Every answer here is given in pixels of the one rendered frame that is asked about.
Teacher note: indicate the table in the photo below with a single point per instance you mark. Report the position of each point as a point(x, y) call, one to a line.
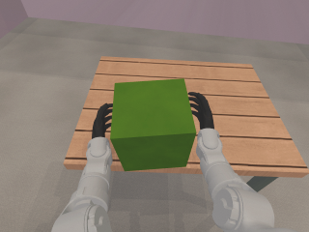
point(254, 139)

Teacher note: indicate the left robot hand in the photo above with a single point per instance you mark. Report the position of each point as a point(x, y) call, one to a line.
point(99, 126)

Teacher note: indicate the robot right upper arm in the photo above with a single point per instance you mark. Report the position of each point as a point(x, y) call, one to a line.
point(240, 210)

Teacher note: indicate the left robot forearm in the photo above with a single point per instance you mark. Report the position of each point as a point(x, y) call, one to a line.
point(95, 179)

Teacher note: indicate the robot left upper arm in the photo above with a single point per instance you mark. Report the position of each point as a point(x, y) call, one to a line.
point(91, 218)

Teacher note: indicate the right robot hand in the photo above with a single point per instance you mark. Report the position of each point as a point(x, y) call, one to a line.
point(204, 114)

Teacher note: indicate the carton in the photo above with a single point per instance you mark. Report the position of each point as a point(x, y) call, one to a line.
point(152, 125)

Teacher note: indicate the right robot forearm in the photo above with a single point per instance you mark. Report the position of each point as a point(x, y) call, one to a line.
point(216, 170)

